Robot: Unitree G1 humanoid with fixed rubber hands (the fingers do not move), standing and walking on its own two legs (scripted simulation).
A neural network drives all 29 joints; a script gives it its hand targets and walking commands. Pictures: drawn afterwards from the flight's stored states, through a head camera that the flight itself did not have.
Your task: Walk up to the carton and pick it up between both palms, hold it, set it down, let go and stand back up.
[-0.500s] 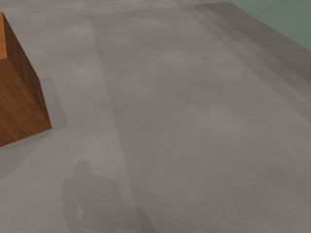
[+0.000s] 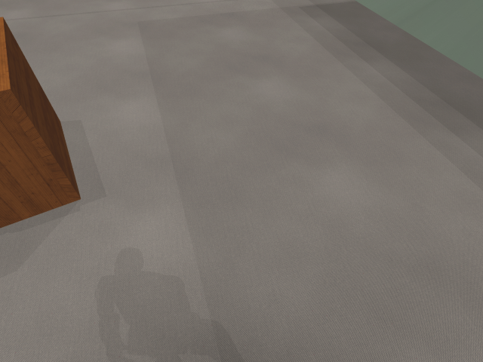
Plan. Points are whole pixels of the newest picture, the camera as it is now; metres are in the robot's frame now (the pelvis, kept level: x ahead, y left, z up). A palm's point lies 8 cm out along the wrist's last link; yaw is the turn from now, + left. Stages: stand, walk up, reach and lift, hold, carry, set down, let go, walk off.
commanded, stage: stand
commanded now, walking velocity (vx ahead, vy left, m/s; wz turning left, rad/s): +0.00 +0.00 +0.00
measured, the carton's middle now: out of the picture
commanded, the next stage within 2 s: walk up in 1.50 s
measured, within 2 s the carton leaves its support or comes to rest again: neither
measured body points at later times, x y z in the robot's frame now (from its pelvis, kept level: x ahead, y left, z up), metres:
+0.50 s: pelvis +0.00 +0.00 +0.00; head +0.01 +0.00 +0.45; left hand -0.04 +0.19 -0.16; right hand -0.03 -0.20 -0.16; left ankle +0.00 +0.13 -0.74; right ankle +0.00 -0.12 -0.74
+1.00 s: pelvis +0.00 +0.00 +0.00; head +0.01 +0.00 +0.45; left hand -0.04 +0.19 -0.16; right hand -0.03 -0.20 -0.16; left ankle +0.00 +0.13 -0.74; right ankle +0.00 -0.12 -0.74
